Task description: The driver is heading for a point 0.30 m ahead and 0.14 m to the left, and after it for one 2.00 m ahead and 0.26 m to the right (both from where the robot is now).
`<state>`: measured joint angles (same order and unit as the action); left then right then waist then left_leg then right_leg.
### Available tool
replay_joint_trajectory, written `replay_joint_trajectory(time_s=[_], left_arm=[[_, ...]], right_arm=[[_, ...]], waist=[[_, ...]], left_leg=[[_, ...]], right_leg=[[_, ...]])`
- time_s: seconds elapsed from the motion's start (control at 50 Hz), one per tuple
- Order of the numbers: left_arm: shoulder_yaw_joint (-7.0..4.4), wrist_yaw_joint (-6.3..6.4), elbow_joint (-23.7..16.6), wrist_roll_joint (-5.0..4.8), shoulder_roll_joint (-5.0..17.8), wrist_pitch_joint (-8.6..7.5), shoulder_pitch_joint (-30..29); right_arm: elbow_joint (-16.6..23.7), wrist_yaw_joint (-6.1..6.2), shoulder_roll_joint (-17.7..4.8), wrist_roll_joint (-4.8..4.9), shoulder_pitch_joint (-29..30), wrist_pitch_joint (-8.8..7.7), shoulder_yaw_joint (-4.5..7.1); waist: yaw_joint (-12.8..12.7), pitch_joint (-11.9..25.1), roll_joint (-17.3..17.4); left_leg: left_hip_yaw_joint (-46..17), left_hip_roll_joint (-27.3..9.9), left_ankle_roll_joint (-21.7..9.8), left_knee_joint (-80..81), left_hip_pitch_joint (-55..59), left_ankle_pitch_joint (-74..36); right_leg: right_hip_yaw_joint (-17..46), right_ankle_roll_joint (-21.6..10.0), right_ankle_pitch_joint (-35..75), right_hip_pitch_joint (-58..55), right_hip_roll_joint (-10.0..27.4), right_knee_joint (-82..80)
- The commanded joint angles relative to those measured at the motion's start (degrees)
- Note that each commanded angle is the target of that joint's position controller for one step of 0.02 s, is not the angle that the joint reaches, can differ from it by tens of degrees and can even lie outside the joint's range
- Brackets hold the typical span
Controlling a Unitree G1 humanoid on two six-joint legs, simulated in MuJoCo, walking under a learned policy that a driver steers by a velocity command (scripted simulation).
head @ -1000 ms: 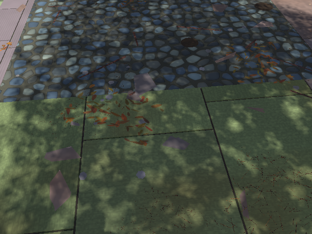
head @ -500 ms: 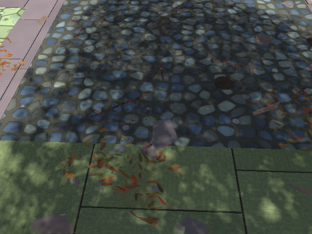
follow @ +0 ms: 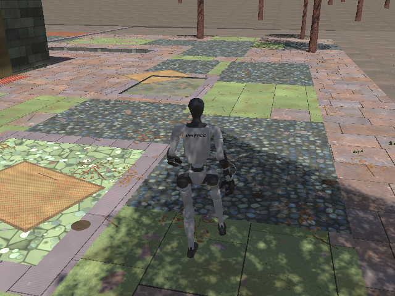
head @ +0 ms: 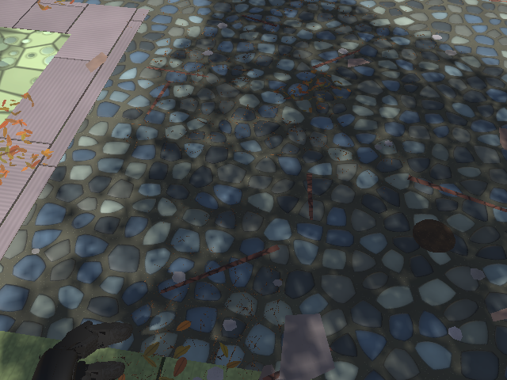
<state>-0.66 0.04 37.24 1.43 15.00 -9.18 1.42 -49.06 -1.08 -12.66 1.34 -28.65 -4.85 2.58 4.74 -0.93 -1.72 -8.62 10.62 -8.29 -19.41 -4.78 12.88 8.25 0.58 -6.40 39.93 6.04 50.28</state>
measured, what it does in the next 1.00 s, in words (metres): walks ahead: right foot, then left foot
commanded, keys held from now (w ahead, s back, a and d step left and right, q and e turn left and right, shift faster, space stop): w+q+shift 0.30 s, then w+e+shift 0.70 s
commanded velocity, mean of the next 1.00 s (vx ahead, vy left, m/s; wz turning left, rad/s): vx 1.00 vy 0.00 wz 0.01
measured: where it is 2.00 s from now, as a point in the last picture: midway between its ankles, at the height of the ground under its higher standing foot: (229, 140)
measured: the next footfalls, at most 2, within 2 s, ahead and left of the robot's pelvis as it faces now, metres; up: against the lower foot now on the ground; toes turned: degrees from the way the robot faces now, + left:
right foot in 0.18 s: +0.41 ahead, -0.15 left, +0.00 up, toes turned +18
left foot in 0.64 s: +0.69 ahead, +0.27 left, +0.00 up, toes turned +14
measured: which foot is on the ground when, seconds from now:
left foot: down 0.00-0.18, up 0.20-0.62, down 0.64-1.00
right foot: up 0.00-0.16, down 0.18-0.64, up 0.66-1.00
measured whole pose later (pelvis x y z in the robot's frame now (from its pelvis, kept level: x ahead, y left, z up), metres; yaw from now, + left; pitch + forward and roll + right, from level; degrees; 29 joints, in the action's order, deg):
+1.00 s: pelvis +0.83 +0.14 -0.03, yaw -2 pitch -1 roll +4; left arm -3.3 -3.0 36.0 -1.7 17.8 -1.1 5.9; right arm -49.9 0.3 -18.2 -0.5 -23.5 -5.4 4.9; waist 4.4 -1.1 -1.1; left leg 16.4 -0.5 4.6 -14.3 11.7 23.8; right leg -3.1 -4.5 2.9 47.1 7.9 53.0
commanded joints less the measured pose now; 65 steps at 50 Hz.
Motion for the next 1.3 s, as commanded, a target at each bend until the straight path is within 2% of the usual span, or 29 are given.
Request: replay_joint_trajectory(time_s=[0.02, 0.12, 0.16, 0.18, 0.2, 0.22, 0.24, 0.28, 0.36, 0.48, 0.56, 0.62, 0.64, 0.66, 0.68, 0.7, 0.74, 0.8, 0.96, 1.02, 1.06, 1.08, 1.1, 1.12, 1.14, 1.16, 1.18, 1.24, 1.3], left_arm=[[-0.64, -0.11, -5.9, -0.10, 1.9, -0.48, -6.5], [-3.32, 0.12, -9.4, -3.25, 6.9, -0.72, -9.6], [-5.60, 0.56, -7.8, -3.78, 10.6, -1.19, 2.6], [-6.08, 1.26, -5.7, -3.84, 11.8, -0.52, 17.8], [-6.72, 1.09, -3.7, -1.47, 16.2, 0.04, 26.0], [-6.50, -0.18, -2.5, -1.82, 14.3, 0.12, 25.7], [-5.47, 0.40, -3.9, -1.71, 7.9, 0.95, 21.7], [-5.01, 0.57, -1.4, -0.54, 7.0, 2.32, 18.4], [-3.24, -1.47, 3.8, -1.64, 1.9, 1.59, 16.3], [-4.61, -0.94, 5.2, -3.17, 8.7, 1.18, 18.1], [-4.58, -0.34, 7.2, -3.74, 11.2, 2.30, 24.7], [-3.91, -0.16, 8.8, -1.99, 12.5, 3.84, 26.4], [-2.61, 0.01, 6.8, -0.52, 9.0, 3.67, 25.3], [0.01, 0.03, 5.0, -2.93, -1.7, 2.37, 34.6], [-0.92, 0.40, 4.9, -5.79, 2.5, 1.92, 30.9], [-1.81, 0.84, 3.3, -6.74, 5.0, 2.19, 23.4], [-2.23, 0.85, 2.4, -3.90, 4.7, 3.35, 17.2], [-2.36, -0.65, 1.6, -4.72, 1.0, 7.15, 18.5], [-2.40, -3.40, -3.1, -2.96, 3.6, 7.93, 6.2], [-3.89, -4.15, -3.7, -3.77, 7.3, 7.74, 7.0], [-6.45, -3.71, -1.5, -4.68, 12.5, 8.81, 20.3], [-8.94, -2.99, 2.5, -4.44, 16.9, 9.35, 34.1], [-9.00, -2.18, 5.2, -4.69, 18.4, 9.82, 35.0], [-7.49, -2.65, 1.6, -2.94, 20.0, 8.06, 27.4], [-6.48, -3.35, -1.3, -2.66, 14.6, 6.63, 25.9], [-6.19, -3.60, -0.8, -1.99, 12.8, 5.19, 26.5], [-5.76, -3.97, -0.7, -1.78, 11.7, 4.21, 23.8], [-5.09, -2.59, -2.6, -1.86, 10.1, 3.51, 16.4], [-4.33, -0.39, -1.3, -3.00, 7.9, 3.67, 19.6]], right_arm=[[6.0, 1.24, -9.3, 0.49, 5.0, -1.00, 2.28], [4.3, 1.96, -8.7, 1.78, 2.1, -0.15, 2.83], [5.1, 1.79, -10.1, 0.50, 4.3, 0.77, 3.35], [7.5, 1.25, -8.7, -1.47, 8.2, 1.09, 2.54], [9.2, 0.87, -0.6, -0.31, -1.0, 0.63, 0.36], [10.3, 1.13, -3.1, 2.79, -3.0, 0.44, -0.90], [10.0, 1.58, -7.5, 2.83, 4.1, 0.95, 0.04], [12.3, 1.15, -8.5, -0.20, 14.7, 1.00, 0.67], [13.9, 0.11, -2.1, 1.40, 14.3, 2.20, -0.35], [17.6, -1.57, -5.0, -1.45, 27.3, -0.63, -1.26], [19.1, -2.43, -7.6, -0.07, 32.8, -2.32, -0.27], [16.7, -0.97, -13.8, 0.38, 17.2, -2.31, 3.23], [14.5, 0.29, -17.5, -0.64, 3.8, -1.60, 4.49], [12.9, -0.14, -22.9, -2.63, 0.2, -1.51, 5.18], [11.9, -0.51, -17.9, -2.04, -0.9, -1.54, 4.12], [10.7, -0.34, -14.1, -1.09, 2.1, -1.65, 3.15], [9.0, -0.44, -9.1, -2.10, 8.7, -1.63, 2.03], [7.3, -0.24, -4.6, -1.95, 15.7, -2.04, 1.54], [5.9, 1.76, -12.9, -1.78, 16.8, -2.31, 3.48], [6.1, 1.59, -18.4, -1.19, 15.7, -0.83, 4.70], [7.0, 1.51, -20.9, -0.33, 17.1, 0.78, 5.40], [7.8, 1.43, -19.9, -0.07, 19.3, 0.74, 5.06], [7.8, 1.08, -10.2, -0.87, 19.4, -0.42, 2.26], [13.1, 0.49, -2.4, -0.59, 10.8, -3.28, -0.28], [15.1, 0.20, -9.6, 0.16, 17.0, -5.60, 0.18], [16.1, 0.31, -12.0, 1.57, 22.9, -6.28, 0.99], [15.4, 0.99, -10.8, 0.53, 24.1, -6.08, 0.81], [14.0, 1.21, -10.4, -1.36, 20.1, -3.44, 1.43], [16.2, 1.63, -8.3, -2.40, 28.2, -2.30, 0.98]], waist=[[-1.1, -5.4, 3.7], [-0.7, -3.2, 7.0], [-8.1, 5.7, 8.1], [-15.6, 16.8, 8.8], [-11.1, 28.6, -13.6], [-10.2, 30.4, -26.6], [-12.6, 18.6, -17.7], [-11.5, 5.1, 0.1], [-4.7, -1.5, -1.8], [-4.9, -7.7, 2.5], [-6.6, -6.8, -0.6], [3.9, 5.7, -6.5], [9.6, 15.4, -2.7], [2.8, 28.8, 18.4], [4.2, 26.5, 18.5], [4.3, 14.5, 15.0], [0.4, 4.5, 6.6], [-5.7, -0.5, 10.0], [-6.1, -8.0, 0.3], [-8.1, -4.3, 3.7], [-16.0, 3.1, 8.7], [-22.5, 9.1, 6.7], [-19.5, 1.9, -8.2], [-5.9, 10.0, -25.4], [-9.7, 13.0, -14.3], [-9.8, 6.3, -5.6], [-6.8, 2.9, 5.5], [-1.6, -0.2, 3.8], [-4.6, -4.0, 4.1]], left_leg=[[-11.4, -9.2, -5.8, 9.3, -22.3, -6.5], [-18.5, -12.1, -2.6, 0.3, -7.4, -8.8], [-16.7, -10.9, -0.1, -15.1, -2.6, -28.2], [-14.3, -10.2, 1.5, -31.6, -10.2, -27.5], [-7.3, -2.3, 4.3, -54.2, -30.9, 7.9], [-4.4, -7.6, 4.0, -64.3, -41.5, 17.0], [-2.1, -11.1, 4.0, -66.6, -46.4, 11.6], [1.6, -14.7, 4.0, -62.5, -43.7, 6.4], [0.5, -18.1, 3.1, -55.0, -37.6, 7.4], [5.0, -17.9, 5.9, -28.1, -32.8, -16.1], [6.5, -13.6, 7.1, -15.2, -22.3, -16.2], [9.6, -9.7, 4.5, -14.6, 1.5, -6.3], [-1.5, -20.9, 2.6, -18.2, 21.8, 0.5], [-32.9, -34.7, -4.4, -6.6, 35.7, 27.0], [-43.0, -34.8, -4.1, 3.7, 31.7, 36.2], [-33.7, -33.8, -2.3, 4.0, 25.0, 30.0], [-16.0, -29.8, -0.5, 3.6, 8.1, 10.9], [-1.6, -28.6, 0.2, 7.9, -3.5, 1.1], [22.3, -24.2, 3.5, 14.1, -2.7, -12.0], [24.9, -24.9, 4.6, 5.4, 7.0, -49.7], [24.5, -26.2, 4.3, -15.3, 7.1, -72.1], [22.8, -24.6, 5.1, -34.0, -2.6, -67.7], [20.4, -13.7, 8.1, -60.9, -18.7, -5.9], [8.0, -5.0, 8.3, -76.8, -40.1, 22.2], [-0.2, -7.9, 5.0, -73.6, -43.0, 15.4], [0.7, -9.3, 3.6, -68.6, -43.8, 10.8], [0.3, -11.9, 3.4, -62.7, -39.7, 6.9], [-1.2, -15.2, 6.9, -51.5, -30.5, 3.1], [2.1, -14.6, 10.5, -36.9, -29.8, -3.1]], right_leg=[[-6.2, 1.8, 15.8, -15.9, -5.5, -14.2], [-1.9, 1.5, 12.7, -19.7, -7.2, -25.1], [-3.4, -1.1, 6.9, -32.1, -7.2, -24.2], [0.6, -3.8, 0.0, -50.9, -0.4, -17.0], [29.4, -13.2, -20.5, -74.3, 15.8, -22.4], [49.4, -15.0, -42.3, -75.9, 21.2, -30.9], [40.4, -12.0, -43.1, -67.5, 17.2, -32.8], [21.4, -9.1, -17.8, -49.1, 12.6, -33.6], [9.2, -10.9, -10.1, -31.9, 7.7, -39.3], [1.1, -12.2, -1.3, -23.9, 5.1, -46.4], [0.4, -10.6, 3.4, -30.8, 7.2, -44.7], [-2.8, -6.8, 31.1, -30.9, 4.5, -18.6], [-3.3, -4.3, 18.7, -16.3, 1.7, 2.5], [-1.2, -3.0, -20.5, -1.3, -5.9, 23.2], [1.9, -3.6, -19.6, 5.0, -4.4, 32.2], [-0.4, -3.4, -16.0, 11.7, -2.3, 35.3], [-2.1, -3.6, -9.8, 8.0, 2.4, 30.4], [-1.3, -3.4, -10.0, 2.8, 5.9, 26.3], [-10.1, -5.1, 13.2, 0.2, 3.3, 2.7], [-17.9, -8.0, 8.5, -8.8, -3.2, -2.0], [-20.3, -10.6, -1.9, -25.0, -8.1, -0.6], [-16.8, -13.2, -0.7, -45.0, -9.4, -5.2], [-4.8, -15.2, -2.8, -49.0, -5.9, -10.0], [30.2, -26.2, -18.9, -59.7, 3.0, -24.2], [42.7, -24.3, -32.0, -58.2, 7.7, -36.1], [42.1, -21.8, -33.0, -51.1, 7.8, -39.4], [37.8, -19.3, -29.8, -42.2, 6.1, -38.8], [24.9, -19.4, -18.1, -26.7, 0.0, -37.5], [16.5, -18.5, -6.8, -21.6, -3.3, -38.9]])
